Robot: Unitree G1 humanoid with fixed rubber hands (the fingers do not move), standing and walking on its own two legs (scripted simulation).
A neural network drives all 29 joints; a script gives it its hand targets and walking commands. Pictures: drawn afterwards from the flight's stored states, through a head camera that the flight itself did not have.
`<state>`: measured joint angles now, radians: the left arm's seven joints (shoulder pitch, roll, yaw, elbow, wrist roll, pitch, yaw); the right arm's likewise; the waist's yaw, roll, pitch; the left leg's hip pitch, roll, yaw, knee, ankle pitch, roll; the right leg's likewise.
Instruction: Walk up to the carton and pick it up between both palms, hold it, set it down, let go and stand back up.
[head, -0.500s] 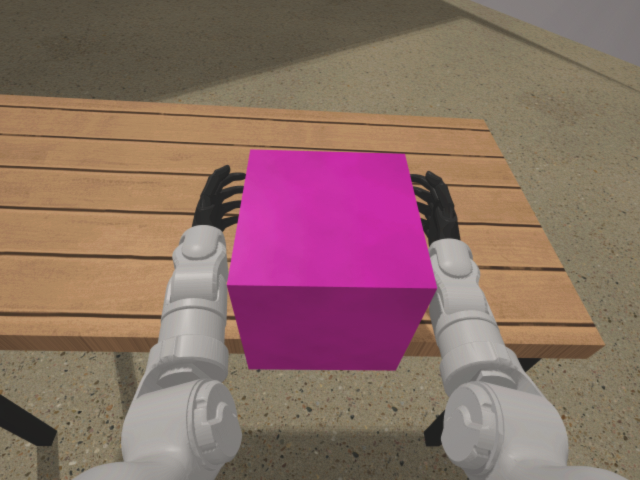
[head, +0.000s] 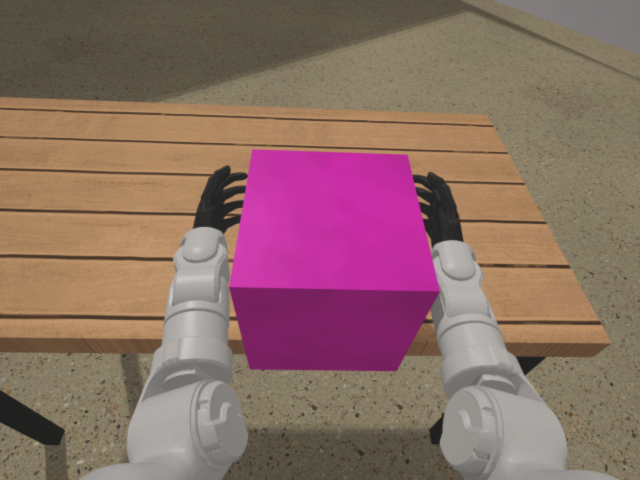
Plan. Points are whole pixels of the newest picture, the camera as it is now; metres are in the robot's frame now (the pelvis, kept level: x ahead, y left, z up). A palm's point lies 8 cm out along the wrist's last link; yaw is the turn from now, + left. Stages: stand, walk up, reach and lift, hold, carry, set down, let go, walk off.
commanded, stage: set down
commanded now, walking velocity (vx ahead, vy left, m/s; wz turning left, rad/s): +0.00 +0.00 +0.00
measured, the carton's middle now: (327, 264) +0.37 +0.04 +0.06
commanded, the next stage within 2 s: none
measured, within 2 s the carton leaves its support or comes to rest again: neither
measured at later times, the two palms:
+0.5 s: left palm (212, 227) +0.38 +0.19 +0.10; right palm (443, 234) +0.40 -0.11 +0.11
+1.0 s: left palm (213, 235) +0.39 +0.20 +0.07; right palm (434, 250) +0.40 -0.11 +0.07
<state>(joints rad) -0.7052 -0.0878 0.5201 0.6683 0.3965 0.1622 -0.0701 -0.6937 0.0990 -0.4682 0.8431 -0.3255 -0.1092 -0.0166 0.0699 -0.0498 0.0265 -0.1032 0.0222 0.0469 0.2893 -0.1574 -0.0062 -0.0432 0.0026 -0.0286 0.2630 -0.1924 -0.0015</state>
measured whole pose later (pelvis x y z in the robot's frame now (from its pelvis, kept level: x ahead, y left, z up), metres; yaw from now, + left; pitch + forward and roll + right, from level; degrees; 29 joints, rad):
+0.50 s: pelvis +0.00 +0.00 +0.00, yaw +0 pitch -2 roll +0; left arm -0.71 -0.10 0.56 0.64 0.43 0.14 -0.10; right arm -0.70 0.11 -0.49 0.81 -0.35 -0.09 0.01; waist 0.07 -0.06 0.04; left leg -0.10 0.02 0.05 0.29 -0.16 0.00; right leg -0.05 0.00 -0.02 0.27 -0.20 0.00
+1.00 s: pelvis +0.00 +0.00 +0.00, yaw -2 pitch +5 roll -1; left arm -0.72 0.05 0.31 0.85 0.19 0.02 0.07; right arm -0.75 -0.03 -0.18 1.04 -0.02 -0.11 -0.09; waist 0.08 -0.05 -0.02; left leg -0.28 0.05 0.07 0.38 -0.19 0.00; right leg -0.21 0.02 0.00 0.31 -0.19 0.00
